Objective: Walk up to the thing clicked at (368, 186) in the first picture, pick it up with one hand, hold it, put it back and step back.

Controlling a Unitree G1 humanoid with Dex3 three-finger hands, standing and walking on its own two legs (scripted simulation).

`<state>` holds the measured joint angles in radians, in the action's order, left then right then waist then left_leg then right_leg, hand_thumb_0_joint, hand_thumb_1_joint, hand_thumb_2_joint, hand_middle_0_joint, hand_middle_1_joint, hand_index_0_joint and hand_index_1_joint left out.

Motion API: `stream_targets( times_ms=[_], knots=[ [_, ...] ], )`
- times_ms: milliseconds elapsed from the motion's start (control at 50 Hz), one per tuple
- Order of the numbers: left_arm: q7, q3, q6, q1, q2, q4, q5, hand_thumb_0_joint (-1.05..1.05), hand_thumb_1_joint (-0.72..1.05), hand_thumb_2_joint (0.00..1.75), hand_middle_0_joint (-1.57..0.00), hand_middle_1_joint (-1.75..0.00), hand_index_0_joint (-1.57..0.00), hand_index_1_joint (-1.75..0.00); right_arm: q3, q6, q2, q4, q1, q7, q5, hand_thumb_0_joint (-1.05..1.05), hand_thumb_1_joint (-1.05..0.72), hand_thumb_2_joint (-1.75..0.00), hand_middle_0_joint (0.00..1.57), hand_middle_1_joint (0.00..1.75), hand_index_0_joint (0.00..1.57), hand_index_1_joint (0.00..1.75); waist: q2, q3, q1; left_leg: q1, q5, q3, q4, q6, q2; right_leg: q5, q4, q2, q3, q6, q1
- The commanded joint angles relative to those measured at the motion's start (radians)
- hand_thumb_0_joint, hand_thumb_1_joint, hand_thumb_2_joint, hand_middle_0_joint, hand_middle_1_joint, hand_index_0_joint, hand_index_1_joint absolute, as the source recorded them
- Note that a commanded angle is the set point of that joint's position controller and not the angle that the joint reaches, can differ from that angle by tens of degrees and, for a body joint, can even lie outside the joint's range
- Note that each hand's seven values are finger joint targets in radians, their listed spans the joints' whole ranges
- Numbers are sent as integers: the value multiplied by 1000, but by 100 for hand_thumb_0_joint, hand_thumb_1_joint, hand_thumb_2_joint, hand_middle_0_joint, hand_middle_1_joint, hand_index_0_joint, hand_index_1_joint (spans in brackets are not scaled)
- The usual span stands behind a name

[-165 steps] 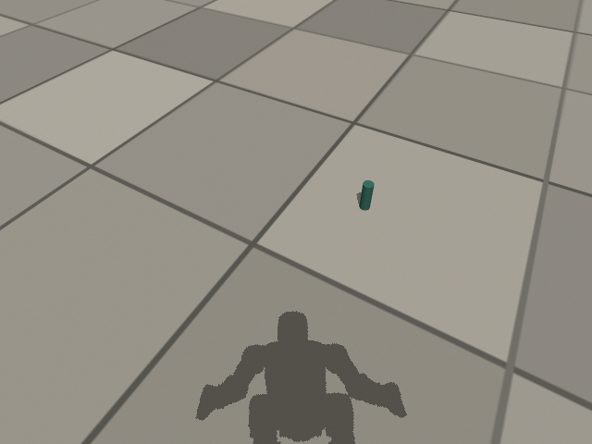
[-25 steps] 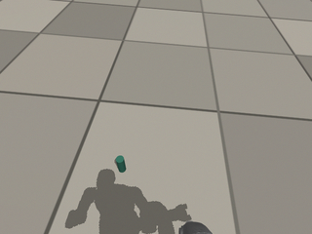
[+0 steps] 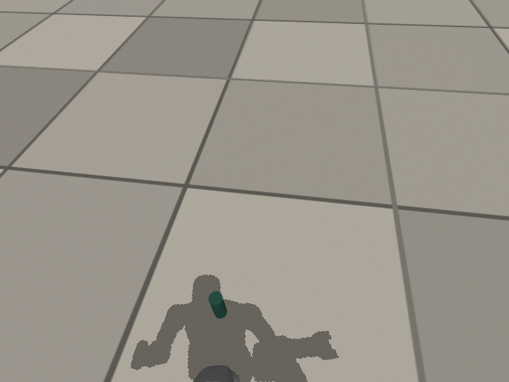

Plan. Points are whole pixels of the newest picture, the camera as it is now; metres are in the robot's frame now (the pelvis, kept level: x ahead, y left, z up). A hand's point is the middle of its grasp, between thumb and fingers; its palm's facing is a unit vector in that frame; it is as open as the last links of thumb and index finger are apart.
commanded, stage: walk up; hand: left
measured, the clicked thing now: (218, 305) +0.47 +0.21 -0.69
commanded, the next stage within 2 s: stand in 1.58 s
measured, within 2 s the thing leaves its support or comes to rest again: neither
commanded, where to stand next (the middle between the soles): +0.13 +0.01 m, yaw +1 degrees
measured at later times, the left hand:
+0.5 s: hand (125, 378) +0.15 +0.27 -0.15, palm faces -0.04 -0.93 -0.37, open 7.4 cm
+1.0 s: hand (141, 347) +0.20 +0.25 -0.13, palm faces -0.02 -0.95 -0.31, open 7.4 cm
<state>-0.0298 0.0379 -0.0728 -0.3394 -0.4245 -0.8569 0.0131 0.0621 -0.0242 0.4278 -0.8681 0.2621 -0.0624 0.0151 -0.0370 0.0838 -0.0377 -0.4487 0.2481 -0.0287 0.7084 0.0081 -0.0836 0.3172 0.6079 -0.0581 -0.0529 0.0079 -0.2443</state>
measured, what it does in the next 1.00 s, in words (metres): steps on the spot: left foot, then right foot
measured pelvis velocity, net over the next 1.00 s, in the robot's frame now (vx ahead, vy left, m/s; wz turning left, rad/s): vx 0.09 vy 0.00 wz -0.01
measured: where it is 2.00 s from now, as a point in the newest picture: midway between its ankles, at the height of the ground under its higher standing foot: outside the picture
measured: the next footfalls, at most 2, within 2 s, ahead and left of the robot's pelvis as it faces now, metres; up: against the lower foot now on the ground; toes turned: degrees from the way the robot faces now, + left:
left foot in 0.04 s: +0.14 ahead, +0.14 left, +0.00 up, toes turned +2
right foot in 0.32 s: +0.14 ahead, -0.12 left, +0.00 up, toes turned -3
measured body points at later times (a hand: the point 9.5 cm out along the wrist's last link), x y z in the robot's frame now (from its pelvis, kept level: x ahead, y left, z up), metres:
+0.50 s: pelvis +0.08 +0.01 +0.00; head +0.10 +0.00 +0.45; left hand +0.16 +0.31 -0.12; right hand +0.16 -0.30 -0.13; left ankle +0.11 +0.14 -0.73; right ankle +0.10 -0.12 -0.73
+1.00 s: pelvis +0.09 +0.00 +0.02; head +0.10 +0.00 +0.47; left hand +0.20 +0.30 -0.11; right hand +0.17 -0.31 -0.11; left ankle +0.11 +0.14 -0.73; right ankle +0.10 -0.12 -0.73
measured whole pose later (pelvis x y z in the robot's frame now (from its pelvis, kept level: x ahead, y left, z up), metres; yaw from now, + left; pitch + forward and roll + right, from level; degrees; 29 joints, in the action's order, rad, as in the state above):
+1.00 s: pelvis +0.09 +0.00 +0.02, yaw +0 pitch -2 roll +0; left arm -0.02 0.01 -0.01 -0.04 -0.34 -1.15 0.00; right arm -0.01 -0.02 0.37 -1.16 0.07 -0.01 0.00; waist 0.00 0.05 0.01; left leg -0.14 0.18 -0.03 0.36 -0.03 -0.05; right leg 0.17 0.35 -0.02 -0.05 0.00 -0.14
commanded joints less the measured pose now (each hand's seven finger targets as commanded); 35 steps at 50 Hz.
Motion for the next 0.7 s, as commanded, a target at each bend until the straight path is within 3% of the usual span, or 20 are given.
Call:
stream_targets(
  times_ms=[0, 20, 40, 60, 100, 140, 220, 260, 280, 300, 320, 340, 360, 380, 420, 460, 480, 520, 620, 680],
  knots=[
    [30, 26, 6, 61, -170, 70, -9, 0, 90, 90, -20, -30, -20, -30, 52, -38, 183, 7, 99, 42, 2, 0, -90, -90, 20, 30, 20, 30, 25, -115, 82, 365, -59, 21, -213, 35, 24, -135, 73, -96, 52, -115, -236],
    [25, 13, 6, 21, -121, 86, -14, 0, 90, 90, -20, -30, -20, -30, 80, -47, 280, 11, 161, 43, 12, 0, -90, -90, 20, 30, 20, 30, -195, -153, 92, 412, 45, 319, -314, 102, -172, 59, 311, 11, -16, -58, -316],
    [35, 26, 18, -15, -163, 64, -13, 0, 90, 90, -20, -30, -20, -30, 91, -47, 349, 37, 142, 44, -1, 0, -90, -90, 20, 30, 20, 30, -191, -131, 86, 363, 201, 584, -434, 223, -328, 282, 410, 64, 23, -48, -383],
    [43, 41, 24, 10, -225, 34, -5, 0, 90, 90, -20, -30, -20, -30, 97, -41, 351, 36, 111, 43, -11, 0, -90, -90, 20, 30, 20, 30, -127, -77, 85, 278, 293, 597, -441, 264, -329, 282, 490, 23, 92, -52, -371],
    [41, 46, 27, -15, -224, 0, -14, 0, 90, 90, -20, -30, -20, -30, 73, -41, 285, 53, 37, 53, -7, 0, -90, -90, 20, 30, 20, 30, -112, -50, 48, 254, 192, 402, -398, 211, -227, 187, 450, -12, 119, -51, -356],
    [33, 47, 24, -50, -214, -37, -10, 0, 90, 90, -20, -30, -20, -30, 62, -40, 267, 54, -3, 54, -4, 0, -90, -90, 20, 30, 20, 30, -168, -54, 32, 181, 100, 279, -364, 194, -181, 146, 341, -27, 72, -44, -266],
    [33, 49, 26, -23, -165, -62, -2, 0, 90, 90, -20, -30, -20, -30, 39, -30, 234, 59, -53, 56, -1, 0, -90, -90, 20, 30, 20, 30, -145, -89, 29, 101, -98, 195, -277, 189, -168, 79, 149, 14, 19, -30, -86],
    [40, 50, 24, -26, -147, -80, -1, 0, 90, 90, -20, -30, -20, -30, 24, -20, 214, 57, -92, 58, -12, 0, -90, -90, 20, 30, 20, 30, -114, -111, 3, 65, -123, 146, -187, 149, -140, -52, -9, 42, -2, -38, 25],
    [45, 53, 21, -13, -158, -85, 5, 0, 90, 90, -20, -30, -20, -30, 8, -15, 178, 56, -102, 58, -19, 0, -90, -90, 20, 30, 20, 30, -87, -107, -7, 15, -99, 138, -152, 113, -123, -80, -60, 35, 25, -52, 77],
    [49, 56, 16, 12, -187, -75, 12, 0, 90, 90, -20, -30, -20, -30, -8, -15, 139, 52, -91, 59, -26, 0, -90, -90, 20, 30, 20, 30, -5, -117, -5, -6, -70, 111, -96, 71, -96, -106, -142, -42, 137, -80, 101],
    [47, 59, 8, 99, -252, -51, 13, 0, 90, 90, -20, -30, -20, -30, -16, -10, 103, 38, -71, 59, -33, 0, -90, -90, 20, 30, 20, 30, 140, -80, 42, 4, 76, 49, -27, 14, 16, -41, -229, -191, 380, -139, -24],
    [41, 53, 16, 177, -271, -48, 2, 0, 90, 90, -20, -30, -20, -30, -1, -5, 146, -1, -68, 69, -32, 0, -90, -90, 20, 30, 20, 30, 157, -59, 55, 154, 200, 26, 15, 16, 44, -1, -231, -250, 404, -208, -178],
    [38, 39, 19, 207, -230, -43, -1, 0, 90, 90, -20, -30, -20, -30, 0, -8, 156, -26, -54, 69, -30, 0, -90, -90, 20, 30, 20, 30, 107, -66, 76, 211, 146, 40, -73, 21, 28, -49, -199, -204, 324, -175, -181],
    [38, 28, 21, 224, -206, -55, -8, 0, 90, 90, -20, -30, -20, -30, 0, -15, 167, -48, -50, 67, -30, 0, -90, -90, 20, 30, 20, 30, 87, -87, 80, 240, 40, 57, -136, 28, 2, -120, -151, -149, 232, -120, -162],
    [35, 16, 27, 199, -169, -85, -14, 0, 90, 90, -20, -30, -20, -30, -4, -27, 193, -66, -105, 66, -27, 0, -90, -90, 20, 30, 20, 30, 82, -104, 42, 210, -48, 158, -227, 62, -74, -155, -91, -56, 136, -61, -93],
    [35, 19, 25, 186, -176, -119, -13, 0, 90, 90, -20, -30, -20, -30, -18, -30, 183, -90, -131, 64, -28, 0, -90, -90, 20, 30, 20, 30, 93, -137, 23, 188, -157, 125, -202, 59, -71, -221, -115, -61, 136, -62, 28],
    [35, 18, 25, 207, -179, -127, -16, 0, 90, 90, -20, -30, -20, -30, -23, -28, 170, -104, -135, 65, -31, 0, -90, -90, 20, 30, 20, 30, 99, -139, 30, 216, -180, 90, -197, 45, -42, -258, -130, -79, 153, -69, 25],
    [36, 17, 26, 242, -172, -136, -22, 0, 90, 90, -20, -30, -20, -30, -25, -27, 169, -135, -131, 69, -30, 0, -90, -90, 20, 30, 20, 30, 69, -166, 42, 254, -232, 77, -216, 33, -40, -337, -127, -91, 146, -73, 55],
    [37, 10, 38, 284, -154, -179, -24, 0, 90, 90, -20, -30, -20, -30, -32, -23, 162, -180, -198, 70, -26, 0, -90, -90, 20, 30, 20, 30, 53, -150, 26, 285, -244, 80, -283, 31, -55, -294, -188, -80, 120, -52, 76],
    [34, 7, 41, 325, -151, -196, -19, 0, 90, 90, -20, -30, -20, -30, -35, -18, 151, -202, -217, 68, -21, 0, -90, -90, 20, 30, 20, 30, 69, -123, 34, 288, -172, 74, -321, 22, -47, -231, -248, -88, 132, -45, 69]
  ],
)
